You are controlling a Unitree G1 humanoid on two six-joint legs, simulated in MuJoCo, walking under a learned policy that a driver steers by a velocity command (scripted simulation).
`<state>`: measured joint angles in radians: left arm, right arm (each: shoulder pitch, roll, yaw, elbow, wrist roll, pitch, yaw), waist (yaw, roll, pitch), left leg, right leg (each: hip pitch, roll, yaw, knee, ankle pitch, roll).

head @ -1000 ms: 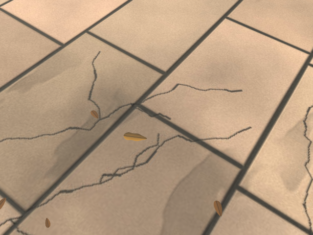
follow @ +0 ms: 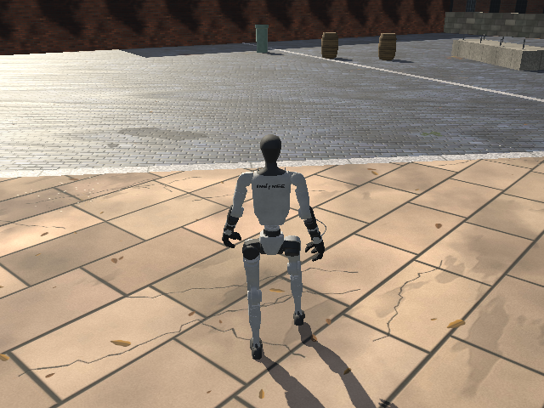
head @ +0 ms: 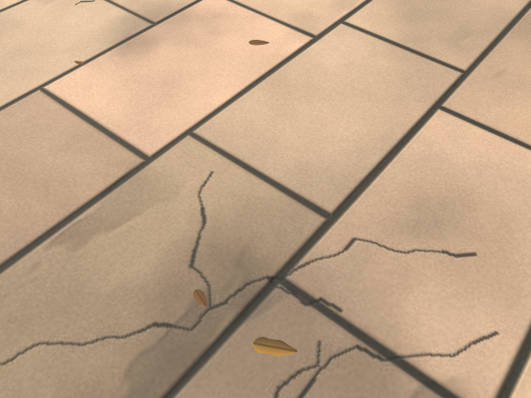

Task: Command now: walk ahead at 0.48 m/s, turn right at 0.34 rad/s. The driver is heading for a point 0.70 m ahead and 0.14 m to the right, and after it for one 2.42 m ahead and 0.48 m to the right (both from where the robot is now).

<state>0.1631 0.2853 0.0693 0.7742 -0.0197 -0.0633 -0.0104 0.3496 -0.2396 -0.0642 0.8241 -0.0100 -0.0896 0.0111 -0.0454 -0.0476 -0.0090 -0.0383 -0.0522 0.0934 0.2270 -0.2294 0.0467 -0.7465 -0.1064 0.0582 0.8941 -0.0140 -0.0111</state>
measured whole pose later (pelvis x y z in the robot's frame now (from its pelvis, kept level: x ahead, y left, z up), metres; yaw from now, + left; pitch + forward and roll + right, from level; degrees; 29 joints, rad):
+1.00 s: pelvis +0.58 -0.09 +0.00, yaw -19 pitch +2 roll +1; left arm 0.16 0.29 0.05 0.68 0.00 -0.06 0.00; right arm 0.36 -0.26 -0.04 0.80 0.00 -0.08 0.02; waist -0.06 -0.04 0.01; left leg -0.13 -0.06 0.02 0.28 -0.19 0.06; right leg -0.67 -0.10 0.05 0.86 -0.12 0.01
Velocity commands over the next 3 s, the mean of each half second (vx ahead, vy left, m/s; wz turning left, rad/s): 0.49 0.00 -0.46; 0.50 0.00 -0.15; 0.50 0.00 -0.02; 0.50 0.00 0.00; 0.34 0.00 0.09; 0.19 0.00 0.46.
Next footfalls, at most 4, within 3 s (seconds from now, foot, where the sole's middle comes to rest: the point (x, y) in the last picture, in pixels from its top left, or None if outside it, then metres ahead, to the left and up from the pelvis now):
0.22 right None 0.30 -0.14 -0.78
0.70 left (261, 353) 0.62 0.00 -0.78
1.22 right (370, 284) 0.81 -0.32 -0.78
1.74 left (310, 194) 1.16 -0.19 -0.78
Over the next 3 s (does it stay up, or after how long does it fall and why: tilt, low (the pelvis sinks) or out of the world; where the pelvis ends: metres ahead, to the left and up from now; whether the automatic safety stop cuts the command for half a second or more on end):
stays up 1.40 -0.35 0.01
